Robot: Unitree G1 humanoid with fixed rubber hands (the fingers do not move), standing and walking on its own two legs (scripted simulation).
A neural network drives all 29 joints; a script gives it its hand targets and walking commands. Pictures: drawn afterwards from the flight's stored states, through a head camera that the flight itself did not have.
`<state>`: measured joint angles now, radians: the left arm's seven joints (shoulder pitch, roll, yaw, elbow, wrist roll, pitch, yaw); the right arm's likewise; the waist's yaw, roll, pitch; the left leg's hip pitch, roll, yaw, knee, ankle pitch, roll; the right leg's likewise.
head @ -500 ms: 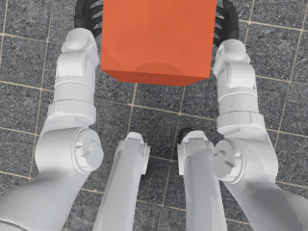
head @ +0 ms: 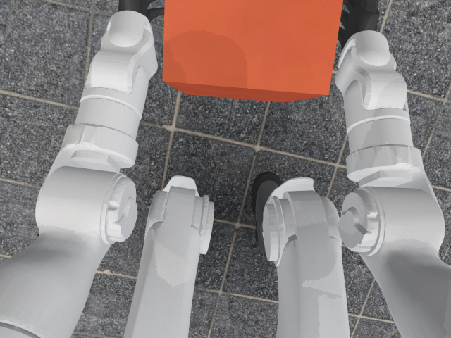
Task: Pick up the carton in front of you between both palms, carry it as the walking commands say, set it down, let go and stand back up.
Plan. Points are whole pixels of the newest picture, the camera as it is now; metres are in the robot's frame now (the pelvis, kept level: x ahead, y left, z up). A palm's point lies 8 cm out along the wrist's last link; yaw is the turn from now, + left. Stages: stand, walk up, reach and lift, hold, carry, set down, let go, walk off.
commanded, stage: set down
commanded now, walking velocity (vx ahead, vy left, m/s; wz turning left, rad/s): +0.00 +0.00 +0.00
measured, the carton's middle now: (244, 31) +0.53 -0.04 -0.26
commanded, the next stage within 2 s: none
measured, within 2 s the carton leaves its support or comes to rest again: rests again in 0.90 s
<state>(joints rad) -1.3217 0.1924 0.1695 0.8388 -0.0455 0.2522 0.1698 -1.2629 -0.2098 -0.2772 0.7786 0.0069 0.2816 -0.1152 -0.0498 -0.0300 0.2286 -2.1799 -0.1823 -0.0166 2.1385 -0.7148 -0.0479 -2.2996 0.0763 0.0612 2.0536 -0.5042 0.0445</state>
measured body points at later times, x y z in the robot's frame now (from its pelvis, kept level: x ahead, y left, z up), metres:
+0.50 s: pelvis -0.01 +0.00 -0.02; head +0.36 -0.01 +0.23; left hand +0.56 +0.08 -0.19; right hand +0.52 -0.23 -0.19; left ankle +0.07 +0.11 -0.37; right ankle +0.12 -0.13 -0.37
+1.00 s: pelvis +0.00 -0.01 -0.03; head +0.37 +0.00 +0.21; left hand +0.56 +0.10 -0.22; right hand +0.54 -0.21 -0.21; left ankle +0.07 +0.10 -0.37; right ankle +0.12 -0.13 -0.37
